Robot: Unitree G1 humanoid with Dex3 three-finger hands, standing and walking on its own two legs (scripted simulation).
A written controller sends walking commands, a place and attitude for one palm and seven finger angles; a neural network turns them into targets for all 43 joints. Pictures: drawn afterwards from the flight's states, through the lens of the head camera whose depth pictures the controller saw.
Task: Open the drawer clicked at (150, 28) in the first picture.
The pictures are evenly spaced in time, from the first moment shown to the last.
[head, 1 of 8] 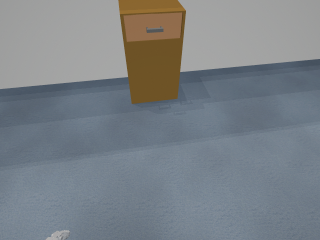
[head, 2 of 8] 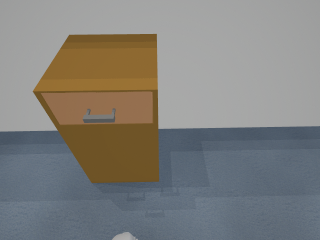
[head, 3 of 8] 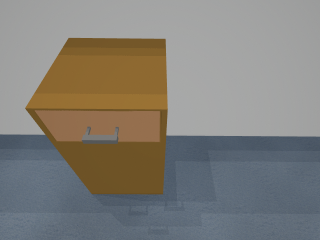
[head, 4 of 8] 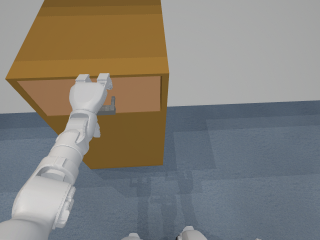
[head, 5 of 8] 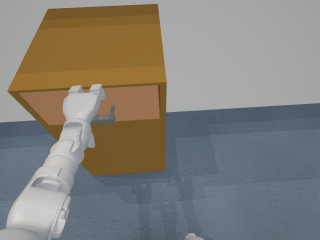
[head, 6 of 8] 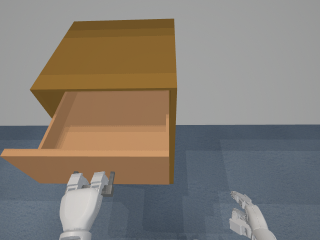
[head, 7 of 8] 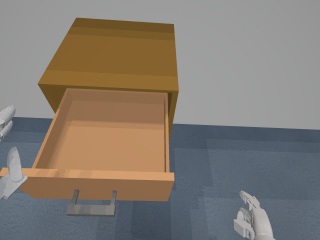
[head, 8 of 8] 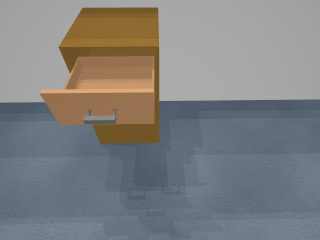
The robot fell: no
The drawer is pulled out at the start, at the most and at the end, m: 0.00 0.30 0.30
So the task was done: yes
